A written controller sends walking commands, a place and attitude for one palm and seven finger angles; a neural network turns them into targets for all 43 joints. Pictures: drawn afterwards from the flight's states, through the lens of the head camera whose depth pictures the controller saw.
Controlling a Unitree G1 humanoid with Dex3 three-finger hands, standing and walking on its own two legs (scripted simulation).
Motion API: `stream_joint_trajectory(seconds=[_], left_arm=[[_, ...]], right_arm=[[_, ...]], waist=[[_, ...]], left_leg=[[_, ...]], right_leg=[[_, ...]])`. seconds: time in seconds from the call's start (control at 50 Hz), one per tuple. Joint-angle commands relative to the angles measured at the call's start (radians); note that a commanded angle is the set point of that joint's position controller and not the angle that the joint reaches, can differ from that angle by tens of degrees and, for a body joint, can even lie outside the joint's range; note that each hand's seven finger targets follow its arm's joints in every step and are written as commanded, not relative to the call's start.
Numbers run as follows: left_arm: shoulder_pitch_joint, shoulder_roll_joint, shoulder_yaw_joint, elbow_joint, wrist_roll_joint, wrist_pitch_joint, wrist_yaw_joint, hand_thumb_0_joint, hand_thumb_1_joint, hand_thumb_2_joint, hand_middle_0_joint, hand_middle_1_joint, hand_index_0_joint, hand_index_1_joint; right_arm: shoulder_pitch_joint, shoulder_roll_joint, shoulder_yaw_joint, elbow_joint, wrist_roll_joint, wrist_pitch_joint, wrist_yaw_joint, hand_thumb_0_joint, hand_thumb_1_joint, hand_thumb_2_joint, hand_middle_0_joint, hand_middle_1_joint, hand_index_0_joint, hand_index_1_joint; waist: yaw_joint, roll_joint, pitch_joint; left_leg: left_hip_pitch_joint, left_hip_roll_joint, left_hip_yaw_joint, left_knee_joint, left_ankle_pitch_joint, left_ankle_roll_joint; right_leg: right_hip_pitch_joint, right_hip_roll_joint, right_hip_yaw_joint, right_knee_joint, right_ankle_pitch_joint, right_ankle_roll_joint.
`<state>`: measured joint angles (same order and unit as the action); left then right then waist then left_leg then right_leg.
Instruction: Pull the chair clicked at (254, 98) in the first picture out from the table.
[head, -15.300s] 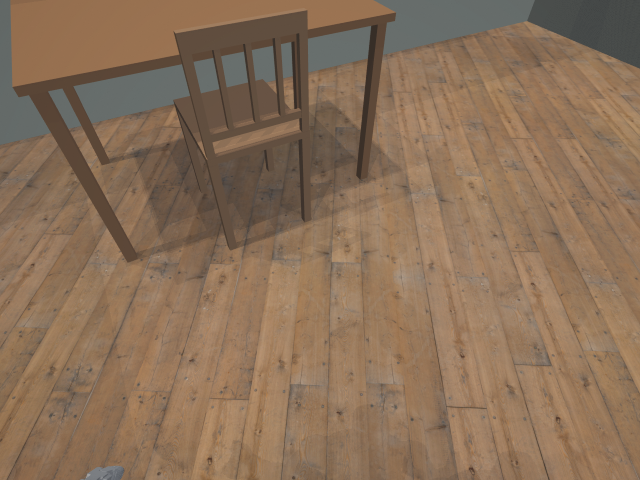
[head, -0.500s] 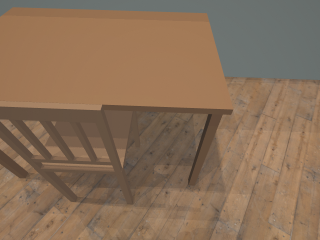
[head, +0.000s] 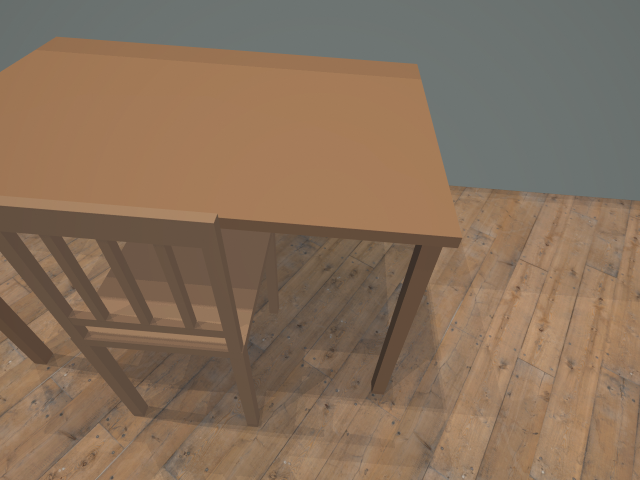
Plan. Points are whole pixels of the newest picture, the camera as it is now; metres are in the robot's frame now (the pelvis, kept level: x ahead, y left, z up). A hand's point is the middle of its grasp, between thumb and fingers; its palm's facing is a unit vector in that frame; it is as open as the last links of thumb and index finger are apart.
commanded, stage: come to a stop and stand still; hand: left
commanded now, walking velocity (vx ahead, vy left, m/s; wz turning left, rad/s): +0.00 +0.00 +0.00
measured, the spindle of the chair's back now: (128, 283) +0.45 +0.38 -0.10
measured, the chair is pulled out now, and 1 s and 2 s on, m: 0.00 0.00 0.00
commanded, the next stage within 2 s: look again from close up in 0.18 s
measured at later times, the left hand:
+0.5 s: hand out of the picture -0.03 +0.19 -0.18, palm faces +0.02 -0.98 -0.18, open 7.4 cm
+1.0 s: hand out of the picture -0.03 +0.21 -0.18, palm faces +0.02 -0.98 -0.18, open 7.4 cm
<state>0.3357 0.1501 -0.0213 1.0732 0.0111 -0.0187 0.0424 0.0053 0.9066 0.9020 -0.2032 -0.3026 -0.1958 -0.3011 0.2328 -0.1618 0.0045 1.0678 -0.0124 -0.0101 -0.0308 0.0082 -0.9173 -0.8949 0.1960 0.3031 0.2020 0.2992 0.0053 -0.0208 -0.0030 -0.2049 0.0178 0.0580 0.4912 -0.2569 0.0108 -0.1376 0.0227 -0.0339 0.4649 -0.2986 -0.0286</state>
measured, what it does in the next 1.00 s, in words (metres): stands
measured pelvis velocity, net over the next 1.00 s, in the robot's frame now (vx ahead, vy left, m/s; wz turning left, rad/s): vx -0.02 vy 0.04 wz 0.00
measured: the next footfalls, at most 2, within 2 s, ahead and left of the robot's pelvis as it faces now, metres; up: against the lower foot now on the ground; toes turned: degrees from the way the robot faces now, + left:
none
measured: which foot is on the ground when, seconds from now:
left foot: down 0.00-1.00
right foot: down 0.00-1.00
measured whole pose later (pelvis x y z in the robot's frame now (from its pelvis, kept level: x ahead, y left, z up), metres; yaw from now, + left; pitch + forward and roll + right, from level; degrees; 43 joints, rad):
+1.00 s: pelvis -0.02 +0.04 +0.00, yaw +0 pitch -1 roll +0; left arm 0.32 0.17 -0.01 1.10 0.02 -0.01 0.04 0.00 0.91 0.90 -0.20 -0.30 -0.19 -0.30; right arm 0.26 -0.16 0.00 1.12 -0.01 -0.02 -0.02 0.01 -0.91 -0.89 0.20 0.30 0.20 0.30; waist 0.00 -0.02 0.02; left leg -0.20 -0.04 0.08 0.40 -0.19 0.07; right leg -0.15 -0.03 -0.01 0.41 -0.24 0.03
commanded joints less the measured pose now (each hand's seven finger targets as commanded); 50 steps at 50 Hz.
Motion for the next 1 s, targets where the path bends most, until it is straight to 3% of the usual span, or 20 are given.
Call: stream_joint_trajectory(seconds=[0.0, 0.08, 0.2, 0.28, 0.46, 0.6, 0.66, 0.98], left_arm=[[0.06, 0.107, 0.02, -0.036, 0.002, -0.013, 0.002, 0.0, 0.9, 0.9, -0.2, -0.3, -0.2, -0.3], [0.063, 0.11, 0.021, -0.036, 0.003, -0.014, 0.0, 0.0, 0.9, 0.9, -0.2, -0.3, -0.2, -0.3], [0.063, 0.113, 0.021, -0.027, 0.0, -0.013, 0.0, 0.0, 0.9, 0.9, -0.2, -0.3, -0.2, -0.3], [0.066, 0.11, 0.021, -0.019, 0.001, -0.01, 0.0, 0.0, 0.9, 0.9, -0.2, -0.3, -0.2, -0.3], [0.066, 0.1, 0.022, -0.01, 0.003, -0.006, -0.001, 0.0, 0.9, 0.9, -0.2, -0.3, -0.2, -0.3], [0.069, 0.1, 0.023, -0.009, 0.005, -0.008, 0.001, 0.0, 0.9, 0.9, -0.2, -0.3, -0.2, -0.3], [0.065, 0.099, 0.023, -0.007, 0.004, -0.006, 0.0, 0.0, 0.9, 0.9, -0.2, -0.3, -0.2, -0.3], [0.057, 0.109, 0.024, -0.006, 0.007, -0.006, -0.001, 0.0, 0.9, 0.9, -0.2, -0.3, -0.2, -0.3]], right_arm=[[0.046, -0.1, -0.011, -0.025, 0.002, -0.014, 0.003, 0.0, -0.9, -0.9, 0.2, 0.3, 0.2, 0.3], [0.05, -0.102, -0.009, -0.016, 0.004, -0.016, 0.004, 0.0, -0.9, -0.9, 0.2, 0.3, 0.2, 0.3], [0.06, -0.111, -0.008, 0.005, 0.003, -0.02, 0.005, 0.0, -0.9, -0.9, 0.2, 0.3, 0.2, 0.3], [0.069, -0.106, -0.008, 0.017, 0.005, -0.018, 0.005, 0.0, -0.9, -0.9, 0.2, 0.3, 0.2, 0.3], [0.09, -0.111, -0.013, 0.028, 0.002, -0.019, 0.006, 0.0, -0.9, -0.9, 0.2, 0.3, 0.2, 0.3], [0.091, -0.113, -0.017, 0.03, 0.004, -0.024, 0.005, 0.0, -0.9, -0.9, 0.2, 0.3, 0.2, 0.3], [0.092, -0.114, -0.017, 0.031, 0.003, -0.023, 0.005, 0.0, -0.9, -0.9, 0.2, 0.3, 0.2, 0.3], [0.071, -0.128, -0.019, 0.023, 0.005, -0.026, 0.005, 0.0, -0.9, -0.9, 0.2, 0.3, 0.2, 0.3]], waist=[[-0.009, 0.022, 0.085], [-0.003, -0.006, 0.083], [-0.002, 0.013, 0.066], [0.001, 0.004, 0.099], [-0.002, 0.02, 0.1], [-0.001, 0.007, 0.08], [-0.004, 0.029, 0.087], [-0.003, 0.021, 0.076]], left_leg=[[0.002, 0.076, -0.088, -0.097, 0.104, 0.017], [-0.007, 0.078, -0.092, -0.114, 0.096, 0.019], [-0.005, 0.081, -0.098, -0.125, 0.111, 0.021], [-0.026, 0.084, -0.107, -0.151, 0.06, 0.024], [-0.052, 0.091, -0.133, -0.195, -0.032, 0.028], [-0.024, 0.093, -0.127, -0.183, 0.04, 0.033], [-0.03, 0.095, -0.132, -0.196, 0.012, 0.031], [0.01, 0.099, -0.132, -0.205, 0.066, 0.034]], right_leg=[[-0.093, -0.115, 0.124, -0.124, 0.133, -0.009], [-0.079, -0.117, 0.115, -0.132, 0.121, -0.007], [-0.063, -0.12, 0.109, -0.126, 0.13, -0.006], [-0.075, -0.117, 0.1, -0.134, 0.086, -0.005], [-0.076, -0.114, 0.089, -0.119, 0.058, -0.004], [-0.07, -0.12, 0.084, -0.112, 0.103, 0.001], [-0.075, -0.119, 0.081, -0.113, 0.09, 0.002], [-0.069, -0.125, 0.082, -0.125, 0.12, 0.009]])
